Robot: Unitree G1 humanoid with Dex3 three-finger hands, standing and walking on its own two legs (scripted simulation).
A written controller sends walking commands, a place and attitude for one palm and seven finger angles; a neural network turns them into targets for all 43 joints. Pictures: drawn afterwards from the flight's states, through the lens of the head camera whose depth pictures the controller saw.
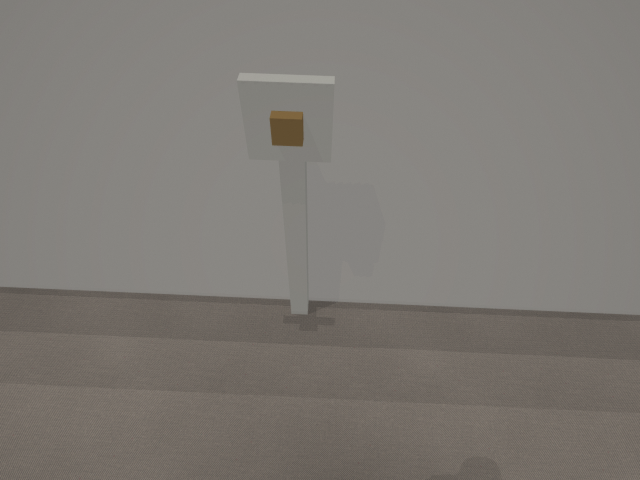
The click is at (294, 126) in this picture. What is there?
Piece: button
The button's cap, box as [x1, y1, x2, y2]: [270, 111, 303, 146]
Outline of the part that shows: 271,111 270,127 272,144 302,146 302,112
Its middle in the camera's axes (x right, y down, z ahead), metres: -0.07 -0.22 +0.77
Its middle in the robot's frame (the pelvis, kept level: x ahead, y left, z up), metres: +0.73 +0.11 +0.03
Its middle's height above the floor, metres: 0.81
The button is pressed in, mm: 0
